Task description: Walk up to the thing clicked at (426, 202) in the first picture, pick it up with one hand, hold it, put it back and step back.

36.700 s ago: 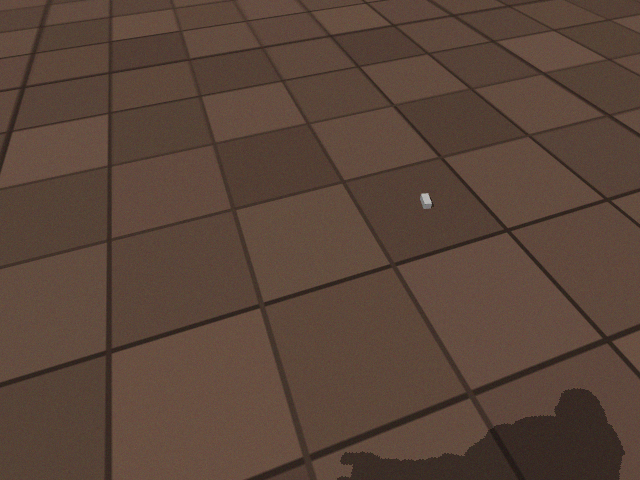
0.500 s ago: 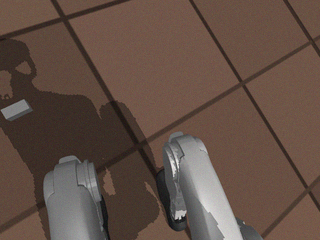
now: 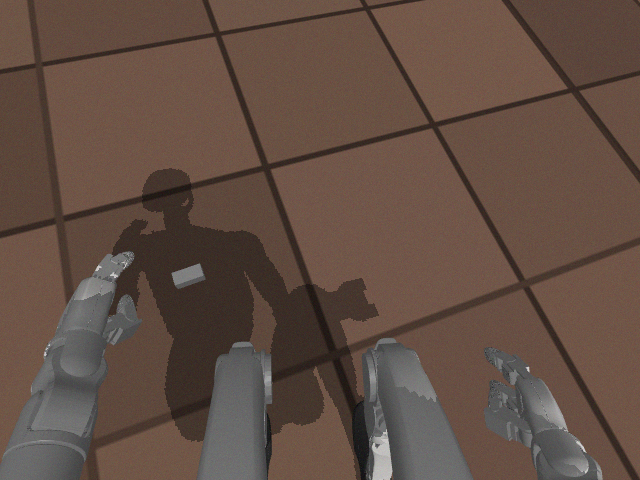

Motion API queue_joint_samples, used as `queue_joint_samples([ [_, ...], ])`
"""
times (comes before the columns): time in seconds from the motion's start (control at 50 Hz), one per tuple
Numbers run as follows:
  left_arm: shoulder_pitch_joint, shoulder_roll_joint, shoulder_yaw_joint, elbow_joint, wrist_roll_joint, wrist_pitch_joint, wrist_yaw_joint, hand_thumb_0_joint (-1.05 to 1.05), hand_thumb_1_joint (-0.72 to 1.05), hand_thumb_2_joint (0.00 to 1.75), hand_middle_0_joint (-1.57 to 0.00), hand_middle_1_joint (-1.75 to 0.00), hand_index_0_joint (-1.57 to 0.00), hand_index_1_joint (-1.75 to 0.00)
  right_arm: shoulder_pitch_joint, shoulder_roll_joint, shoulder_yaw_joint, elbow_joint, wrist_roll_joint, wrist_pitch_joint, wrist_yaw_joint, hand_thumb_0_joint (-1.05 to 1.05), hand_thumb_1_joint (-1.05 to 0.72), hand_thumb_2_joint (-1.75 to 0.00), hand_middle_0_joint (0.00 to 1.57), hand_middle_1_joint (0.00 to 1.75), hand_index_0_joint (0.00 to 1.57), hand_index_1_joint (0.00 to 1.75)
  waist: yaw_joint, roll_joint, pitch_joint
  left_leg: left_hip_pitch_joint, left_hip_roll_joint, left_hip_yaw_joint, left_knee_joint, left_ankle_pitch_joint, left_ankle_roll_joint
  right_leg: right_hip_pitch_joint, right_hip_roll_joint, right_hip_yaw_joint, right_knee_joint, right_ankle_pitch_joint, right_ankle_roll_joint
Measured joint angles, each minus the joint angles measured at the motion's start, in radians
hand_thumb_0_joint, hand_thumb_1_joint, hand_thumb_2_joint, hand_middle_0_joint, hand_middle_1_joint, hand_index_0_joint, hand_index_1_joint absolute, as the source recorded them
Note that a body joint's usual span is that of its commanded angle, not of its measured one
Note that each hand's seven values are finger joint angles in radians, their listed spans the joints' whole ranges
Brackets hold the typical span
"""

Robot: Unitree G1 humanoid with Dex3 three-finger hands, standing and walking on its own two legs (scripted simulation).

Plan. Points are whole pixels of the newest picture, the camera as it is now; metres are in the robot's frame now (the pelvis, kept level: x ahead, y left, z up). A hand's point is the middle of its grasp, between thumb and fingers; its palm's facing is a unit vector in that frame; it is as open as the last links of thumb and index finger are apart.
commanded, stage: home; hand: left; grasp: from above
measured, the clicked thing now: (188, 276) +0.51 +0.28 -0.50
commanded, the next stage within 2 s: none
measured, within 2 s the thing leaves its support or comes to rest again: neither
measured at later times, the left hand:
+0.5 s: hand (106, 362) +0.25 +0.19 +0.10, palm faces +0.12 -0.97 -0.21, open 7.4 cm
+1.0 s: hand (79, 409) +0.22 +0.18 +0.14, palm faces +0.14 -0.97 -0.19, open 7.4 cm
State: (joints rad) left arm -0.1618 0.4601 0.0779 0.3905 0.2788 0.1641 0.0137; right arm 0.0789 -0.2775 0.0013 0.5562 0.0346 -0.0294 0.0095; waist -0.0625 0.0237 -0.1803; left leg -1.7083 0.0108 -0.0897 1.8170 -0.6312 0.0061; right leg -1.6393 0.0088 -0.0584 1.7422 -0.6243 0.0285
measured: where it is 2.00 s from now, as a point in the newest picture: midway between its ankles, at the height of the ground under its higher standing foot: (314, 477)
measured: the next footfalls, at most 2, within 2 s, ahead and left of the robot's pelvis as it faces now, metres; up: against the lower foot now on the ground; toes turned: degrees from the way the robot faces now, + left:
none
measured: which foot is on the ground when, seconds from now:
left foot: down 0.00-1.00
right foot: down 0.00-1.00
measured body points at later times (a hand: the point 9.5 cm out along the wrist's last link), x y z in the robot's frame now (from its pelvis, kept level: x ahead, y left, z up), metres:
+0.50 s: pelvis +0.06 -0.01 +0.17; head +0.12 +0.01 +0.61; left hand +0.24 +0.24 +0.12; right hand +0.22 -0.24 +0.09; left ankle +0.08 +0.11 -0.49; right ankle +0.08 -0.14 -0.49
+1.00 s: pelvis +0.07 -0.01 +0.19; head +0.09 +0.00 +0.64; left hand +0.21 +0.23 +0.16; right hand +0.26 -0.23 +0.14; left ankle +0.08 +0.11 -0.49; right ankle +0.08 -0.14 -0.49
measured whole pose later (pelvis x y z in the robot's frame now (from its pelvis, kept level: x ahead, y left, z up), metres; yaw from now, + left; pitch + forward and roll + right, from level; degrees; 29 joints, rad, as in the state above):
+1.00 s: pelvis +0.07 -0.01 +0.19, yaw +5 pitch +10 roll -3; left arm 0.50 0.22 0.03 -0.12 -0.05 0.45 0.02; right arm 0.27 -0.22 0.05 0.51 0.01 -0.23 -0.18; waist -0.03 0.04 -0.15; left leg -0.70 0.02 -0.07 1.02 -0.48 -0.01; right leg -0.64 0.00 -0.06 0.94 -0.48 0.01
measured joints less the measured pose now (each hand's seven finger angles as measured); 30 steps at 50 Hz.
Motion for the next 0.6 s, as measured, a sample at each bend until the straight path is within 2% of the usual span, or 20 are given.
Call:
queue_joint_samples([
  [0.14,0.149,-0.083,-0.01,-0.111,-0.167,0.097,0.029,0.01,0.89,0.9,-0.21,-0.3,-0.21,-0.3,0.002,0.041,0.032,-0.018,0.01,-0.038,-0.047,0.01,-0.91,-0.9,0.2,0.29,0.2,0.3,0.002,0.001,0.0,0.213,0.003,0.003,-0.171,0.023,-0.006,0.209,-0.001,0.0,-0.167,0.023,-0.007],
  [0.3,0.302,-0.161,-0.003,-0.23,-0.294,0.201,0.057,0.01,0.9,0.9,-0.21,-0.3,-0.21,-0.3,0.08,0.072,0.068,-0.012,0.015,-0.074,-0.109,0.01,-0.9,-0.9,0.2,0.29,0.21,0.3,0.0,0.006,0.007,0.476,0.009,0.006,-0.392,0.058,-0.012,0.47,0.002,-0.002,-0.389,0.061,-0.014],
  [0.44,0.452,-0.208,-0.008,-0.348,-0.352,0.253,0.058,0.01,0.9,0.9,-0.21,-0.3,-0.21,-0.3,0.169,0.074,0.071,-0.016,0.009,-0.108,-0.163,0.01,-0.9,-0.9,0.2,0.29,0.21,0.3,-0.007,0.016,0.01,0.703,0.014,0.012,-0.581,0.093,-0.013,0.698,0.005,0.0,-0.583,0.1,-0.018],
  [0.6,0.625,-0.238,-0.038,-0.493,-0.355,0.282,0.049,0.01,0.9,0.9,-0.2,-0.3,-0.21,-0.3,0.232,0.06,0.048,-0.041,-0.002,-0.142,-0.197,0.01,-0.9,-0.9,0.2,0.29,0.2,0.3,-0.003,0.031,-0.003,0.908,0.016,0.022,-0.745,0.128,-0.01,0.904,0.005,0.008,-0.753,0.14,-0.016],
])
